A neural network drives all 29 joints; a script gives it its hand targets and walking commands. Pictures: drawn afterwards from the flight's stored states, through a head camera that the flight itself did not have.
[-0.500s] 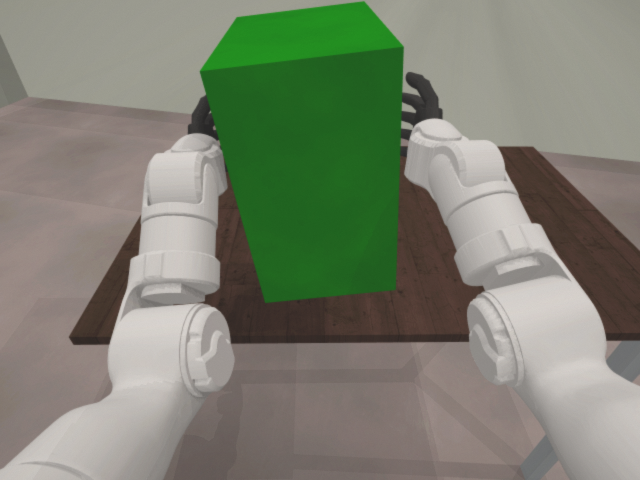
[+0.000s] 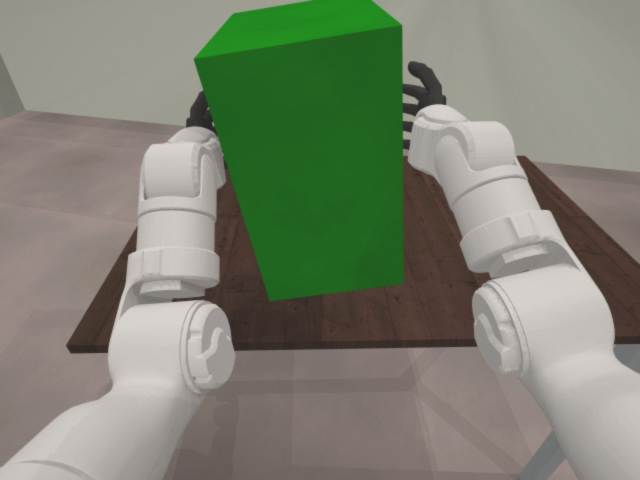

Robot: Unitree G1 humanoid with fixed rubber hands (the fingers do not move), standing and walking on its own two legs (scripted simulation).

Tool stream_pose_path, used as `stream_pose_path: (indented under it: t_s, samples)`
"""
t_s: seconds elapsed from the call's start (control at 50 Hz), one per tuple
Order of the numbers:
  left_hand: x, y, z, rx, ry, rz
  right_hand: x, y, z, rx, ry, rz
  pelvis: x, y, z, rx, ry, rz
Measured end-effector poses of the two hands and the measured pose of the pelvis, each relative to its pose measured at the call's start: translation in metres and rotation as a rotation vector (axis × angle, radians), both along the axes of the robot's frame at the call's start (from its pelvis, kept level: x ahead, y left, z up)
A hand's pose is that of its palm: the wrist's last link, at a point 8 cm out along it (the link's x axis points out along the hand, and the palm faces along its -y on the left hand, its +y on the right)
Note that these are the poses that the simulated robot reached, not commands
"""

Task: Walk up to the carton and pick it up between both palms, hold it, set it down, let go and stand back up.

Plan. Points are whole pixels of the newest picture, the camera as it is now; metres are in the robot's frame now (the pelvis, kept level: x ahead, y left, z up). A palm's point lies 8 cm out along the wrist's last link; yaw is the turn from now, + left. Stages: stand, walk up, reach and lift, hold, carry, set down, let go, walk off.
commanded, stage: hold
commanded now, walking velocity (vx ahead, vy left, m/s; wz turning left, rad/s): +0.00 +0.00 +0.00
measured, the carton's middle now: (316, 144) +0.41 +0.00 +0.28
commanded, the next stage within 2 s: none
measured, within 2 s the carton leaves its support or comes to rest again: neither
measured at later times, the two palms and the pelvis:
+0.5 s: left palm (205, 139) +0.38 +0.13 +0.30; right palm (434, 111) +0.37 -0.12 +0.34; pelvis +0.00 +0.00 +0.00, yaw +0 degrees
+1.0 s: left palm (204, 136) +0.38 +0.13 +0.31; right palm (434, 109) +0.37 -0.12 +0.34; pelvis +0.00 +0.00 +0.00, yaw +0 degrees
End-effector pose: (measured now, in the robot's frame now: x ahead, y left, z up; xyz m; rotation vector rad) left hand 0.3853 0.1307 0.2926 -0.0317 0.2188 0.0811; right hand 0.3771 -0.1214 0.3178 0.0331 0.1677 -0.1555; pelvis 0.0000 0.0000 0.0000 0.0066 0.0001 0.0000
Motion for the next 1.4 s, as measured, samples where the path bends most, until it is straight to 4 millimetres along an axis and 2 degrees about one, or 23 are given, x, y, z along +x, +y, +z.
stream_pose_path:
  t_s: [0.58, 1.4]
  samples:
    - [-0.002, -0.004, 0.013, -0.003, 0.004, -0.007, -0.003, -0.003, 0.020, -0.030, 0.016, -0.004, 0.003, 0.000, 0.000, 0.000, 0.004, 0.001]
    - [0.000, -0.005, 0.017, -0.012, 0.012, -0.006, -0.001, -0.004, 0.022, -0.030, 0.037, -0.008, 0.003, 0.000, 0.000, 0.001, 0.004, 0.002]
